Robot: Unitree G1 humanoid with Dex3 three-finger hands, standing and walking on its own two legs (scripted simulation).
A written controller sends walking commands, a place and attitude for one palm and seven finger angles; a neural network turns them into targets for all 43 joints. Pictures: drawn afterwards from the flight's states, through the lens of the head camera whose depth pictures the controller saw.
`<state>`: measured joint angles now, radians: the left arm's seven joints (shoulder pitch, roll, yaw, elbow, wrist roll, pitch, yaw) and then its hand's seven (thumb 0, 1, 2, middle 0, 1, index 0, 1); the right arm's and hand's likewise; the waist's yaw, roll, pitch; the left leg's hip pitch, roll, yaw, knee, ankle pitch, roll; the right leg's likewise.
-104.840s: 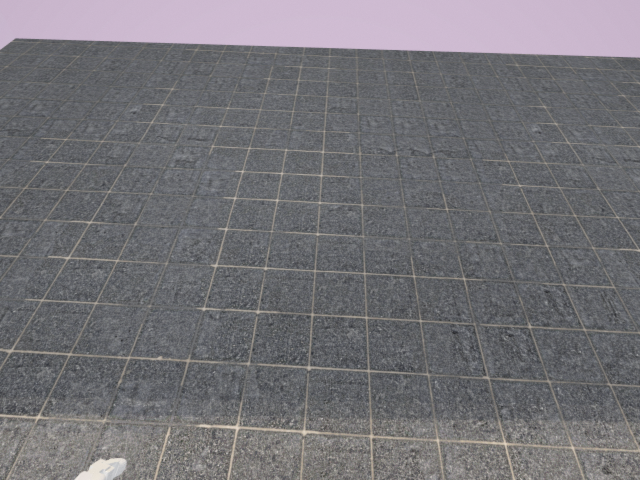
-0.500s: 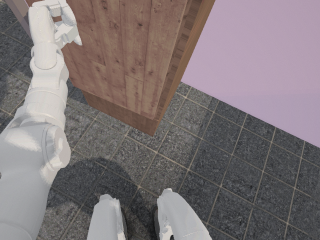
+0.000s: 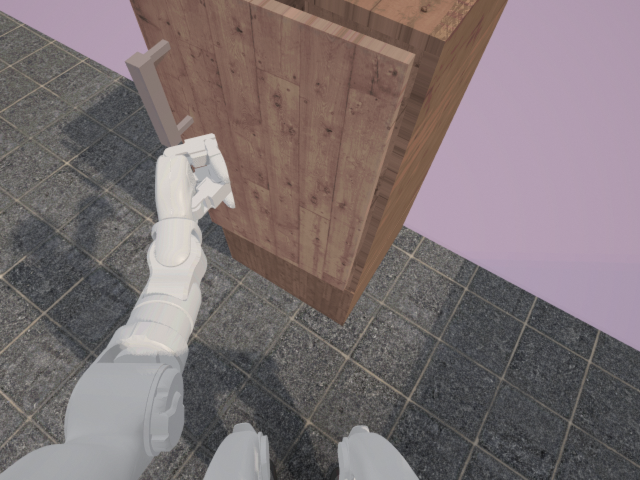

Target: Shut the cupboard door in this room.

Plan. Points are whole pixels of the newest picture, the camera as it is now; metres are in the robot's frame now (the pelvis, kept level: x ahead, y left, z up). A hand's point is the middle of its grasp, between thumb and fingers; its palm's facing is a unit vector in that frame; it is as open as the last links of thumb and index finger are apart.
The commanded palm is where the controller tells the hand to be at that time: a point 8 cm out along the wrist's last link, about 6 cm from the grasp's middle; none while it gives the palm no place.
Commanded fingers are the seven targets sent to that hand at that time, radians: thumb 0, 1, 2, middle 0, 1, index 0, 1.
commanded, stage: pull the fist back off the door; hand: left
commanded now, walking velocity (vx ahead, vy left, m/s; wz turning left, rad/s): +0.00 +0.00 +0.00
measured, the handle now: (166, 97) +0.64 +0.19 +0.04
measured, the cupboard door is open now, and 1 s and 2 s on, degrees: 3 3 3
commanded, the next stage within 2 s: draw the hand back to the body in 0.08 s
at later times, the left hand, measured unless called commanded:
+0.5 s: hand (180, 204) +0.41 +0.13 +0.10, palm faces +0.07 -1.00 -0.04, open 3.1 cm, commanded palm +0.37 +0.18 +0.11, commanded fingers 0.00 0.90 0.90 -1.30 -1.50 -1.30 -1.50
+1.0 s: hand (22, 282) +0.29 +0.21 +0.18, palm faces +0.22 -0.94 -0.25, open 3.4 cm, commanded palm +0.25 +0.26 +0.20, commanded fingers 0.00 0.90 0.90 -0.72 -0.87 -0.72 -0.87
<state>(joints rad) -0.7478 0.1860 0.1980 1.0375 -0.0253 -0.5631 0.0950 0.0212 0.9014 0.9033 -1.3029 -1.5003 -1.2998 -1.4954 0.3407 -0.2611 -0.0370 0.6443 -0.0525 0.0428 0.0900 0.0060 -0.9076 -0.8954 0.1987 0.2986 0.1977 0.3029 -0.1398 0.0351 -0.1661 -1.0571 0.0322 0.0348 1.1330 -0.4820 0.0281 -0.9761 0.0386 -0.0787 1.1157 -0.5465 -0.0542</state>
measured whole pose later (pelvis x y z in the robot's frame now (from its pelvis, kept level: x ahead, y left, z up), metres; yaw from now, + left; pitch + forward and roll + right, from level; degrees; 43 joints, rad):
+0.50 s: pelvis -0.01 +0.00 +0.03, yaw -1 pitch +15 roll +0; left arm -0.45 0.21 0.18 0.72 -0.14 -0.43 0.01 0.02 0.90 0.90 -1.30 -1.50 -1.30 -1.49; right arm 0.39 -0.23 0.00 0.62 0.02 0.07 0.02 0.01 -0.91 -0.90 0.20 0.30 0.20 0.30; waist -0.09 0.05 -0.13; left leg -0.81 0.03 0.06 0.95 -0.41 0.02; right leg -0.75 0.05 -0.05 0.95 -0.47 -0.05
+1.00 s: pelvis +0.02 +0.01 +0.09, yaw +1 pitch +0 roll +0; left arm 0.12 0.28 0.08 0.03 -0.08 -0.07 0.08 0.02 0.90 0.90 -0.98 -1.15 -0.98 -1.15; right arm 0.14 -0.23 0.05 0.53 0.05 0.03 -0.08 0.01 -0.91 -0.90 0.20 0.30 0.20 0.30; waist 0.03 0.05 -0.04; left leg -0.26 -0.01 0.05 0.53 -0.27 0.04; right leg -0.18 0.02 -0.05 0.50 -0.33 -0.03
